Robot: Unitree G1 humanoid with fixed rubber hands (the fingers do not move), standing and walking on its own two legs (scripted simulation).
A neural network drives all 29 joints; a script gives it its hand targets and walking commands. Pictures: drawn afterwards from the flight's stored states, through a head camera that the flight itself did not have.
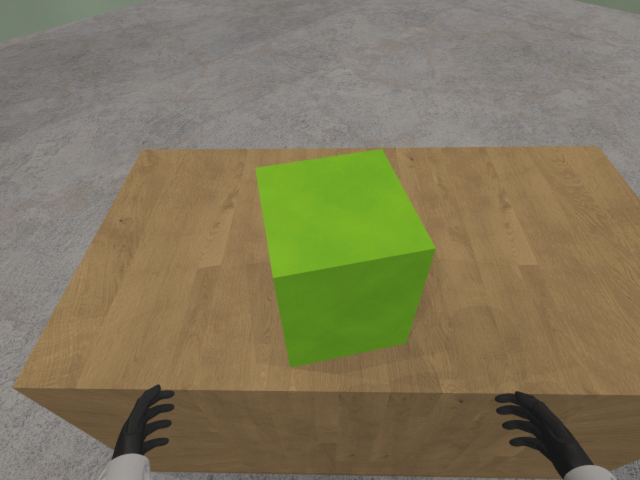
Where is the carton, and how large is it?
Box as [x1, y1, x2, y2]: [255, 149, 435, 367]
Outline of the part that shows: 381,149 255,168 273,280 290,367 404,343 406,341 435,248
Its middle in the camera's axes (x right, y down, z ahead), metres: +0.03 +0.04 +0.62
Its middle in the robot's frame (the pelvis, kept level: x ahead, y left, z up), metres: +0.44 +0.00 -0.02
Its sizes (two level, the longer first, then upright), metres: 0.210 0.200 0.250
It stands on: a pedestal, 0.63 m high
